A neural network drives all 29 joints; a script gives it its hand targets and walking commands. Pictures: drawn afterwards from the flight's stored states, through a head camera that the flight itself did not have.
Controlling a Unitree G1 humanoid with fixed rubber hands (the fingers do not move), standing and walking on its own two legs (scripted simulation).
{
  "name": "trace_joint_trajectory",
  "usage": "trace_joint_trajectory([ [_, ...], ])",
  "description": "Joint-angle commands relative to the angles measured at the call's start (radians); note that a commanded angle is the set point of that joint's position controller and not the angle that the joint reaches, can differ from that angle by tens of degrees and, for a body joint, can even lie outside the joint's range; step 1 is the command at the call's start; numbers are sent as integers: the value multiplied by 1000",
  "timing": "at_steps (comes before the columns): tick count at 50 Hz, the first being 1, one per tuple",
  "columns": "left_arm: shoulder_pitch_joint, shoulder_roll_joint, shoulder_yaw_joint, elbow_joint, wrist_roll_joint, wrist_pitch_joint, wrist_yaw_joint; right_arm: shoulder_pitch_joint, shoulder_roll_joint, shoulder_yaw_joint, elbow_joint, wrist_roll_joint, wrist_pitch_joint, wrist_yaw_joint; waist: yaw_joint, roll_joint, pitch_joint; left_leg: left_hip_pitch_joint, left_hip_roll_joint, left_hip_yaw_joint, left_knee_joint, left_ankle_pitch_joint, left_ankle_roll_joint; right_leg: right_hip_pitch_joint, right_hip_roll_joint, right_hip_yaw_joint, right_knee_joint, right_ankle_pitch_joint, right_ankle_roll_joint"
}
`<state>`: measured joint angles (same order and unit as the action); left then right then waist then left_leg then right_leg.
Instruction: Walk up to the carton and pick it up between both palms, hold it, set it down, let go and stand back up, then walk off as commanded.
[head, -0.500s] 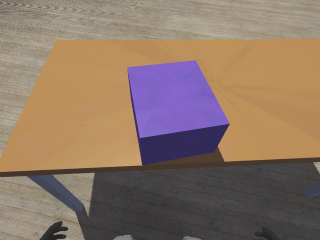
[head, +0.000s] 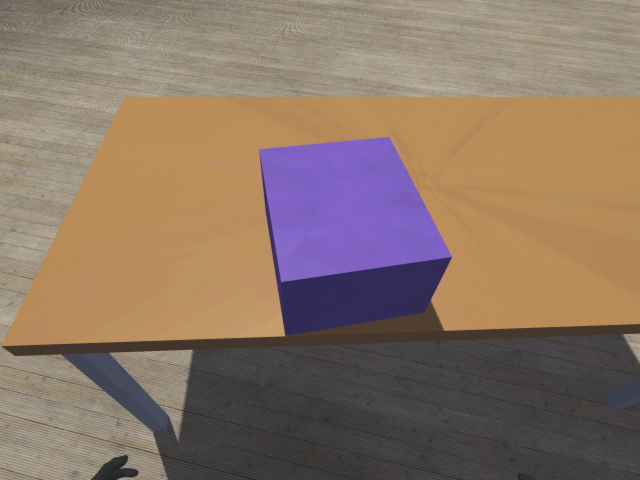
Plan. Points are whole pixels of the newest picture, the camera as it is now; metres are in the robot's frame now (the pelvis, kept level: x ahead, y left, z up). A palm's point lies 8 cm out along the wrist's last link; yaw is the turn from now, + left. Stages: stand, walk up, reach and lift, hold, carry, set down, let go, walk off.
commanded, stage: stand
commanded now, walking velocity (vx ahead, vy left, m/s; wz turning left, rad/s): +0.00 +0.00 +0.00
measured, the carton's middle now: (340, 229) +0.51 -0.02 -0.03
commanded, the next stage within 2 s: none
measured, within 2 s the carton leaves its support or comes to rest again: neither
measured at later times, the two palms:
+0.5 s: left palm out of the picture +0.09 +0.29 -0.10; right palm out of the picture +0.08 -0.29 -0.10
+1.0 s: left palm out of the picture +0.09 +0.30 -0.10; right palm out of the picture +0.09 -0.29 -0.09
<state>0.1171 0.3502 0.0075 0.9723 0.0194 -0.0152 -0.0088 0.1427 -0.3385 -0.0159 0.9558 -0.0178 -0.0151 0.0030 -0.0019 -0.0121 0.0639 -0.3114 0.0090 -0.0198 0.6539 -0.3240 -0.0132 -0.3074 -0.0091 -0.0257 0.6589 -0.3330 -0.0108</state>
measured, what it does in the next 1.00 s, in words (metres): stands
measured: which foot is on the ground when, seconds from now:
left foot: down 0.00-1.00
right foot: down 0.00-1.00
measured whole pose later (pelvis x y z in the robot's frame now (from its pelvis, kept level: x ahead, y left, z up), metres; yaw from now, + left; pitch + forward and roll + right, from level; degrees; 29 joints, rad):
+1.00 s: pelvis +0.01 +0.01 +0.02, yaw +0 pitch -2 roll +0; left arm 0.08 0.35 0.00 1.13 0.01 -0.01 -0.01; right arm 0.10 -0.34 -0.01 1.09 -0.01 -0.01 0.00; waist 0.00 -0.01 0.07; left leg -0.13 0.00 -0.01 0.35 -0.18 -0.01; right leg -0.13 -0.01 -0.02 0.36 -0.19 0.00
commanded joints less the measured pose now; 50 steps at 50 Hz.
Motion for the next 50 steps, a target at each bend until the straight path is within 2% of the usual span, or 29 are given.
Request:
trace_joint_trajectory([
  [1, -61, 203, 45, -58, -3, -31, 11, -51, -192, -45, -48, 2, -28, -11, 0, 15, -117, 63, 81, -92, -143, 151, 68, 51, -109, 133, -182, 125, -57],
  [5, -74, 204, 41, -29, -6, -27, 12, -54, -191, -41, -22, 6, -25, -12, -3, -2, -107, 85, 82, -90, -182, 163, 64, 68, -111, 130, -225, 138, -49],
  [10, -89, 197, 37, 3, -9, -27, 12, -65, -192, -36, 6, 2, -24, -11, 1, 17, -96, 103, 87, -88, -236, 183, 57, 102, -108, 121, -255, 159, -38],
  [15, -92, 194, 31, 27, -11, -26, 11, -59, -198, -32, 29, 7, -25, -12, 0, 1, -100, 135, 90, -85, -269, 206, 51, 131, -111, 120, -288, 190, -32],
  [20, -97, 198, 29, 47, -11, -24, 14, -70, -197, -31, 38, 5, -22, -13, 1, 19, -86, 144, 96, -84, -303, 212, 46, 152, -113, 115, -318, 192, -25],
  [24, -101, 200, 27, 56, -12, -24, 11, -70, -198, -29, 50, 5, -22, -12, 4, 7, -88, 157, 97, -80, -322, 212, 42, 166, -115, 115, -336, 191, -22],
  [46, -90, 207, 27, 88, -12, -19, 13, -76, -211, -36, 73, 7, -20, -12, 4, 23, -94, 190, 106, -79, -357, 259, 38, 198, -121, 110, -365, 238, -16],
  [50, -95, 210, 28, 89, -10, -16, 13, -78, -207, -36, 73, 5, -19, -12, 6, 11, -94, 201, 108, -78, -360, 265, 37, 198, -120, 107, -367, 236, -13],
])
